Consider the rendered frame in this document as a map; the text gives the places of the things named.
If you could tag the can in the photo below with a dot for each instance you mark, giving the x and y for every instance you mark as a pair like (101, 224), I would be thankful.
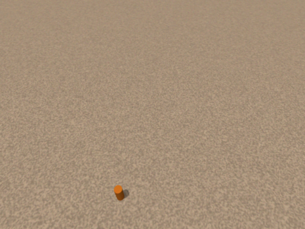
(119, 192)

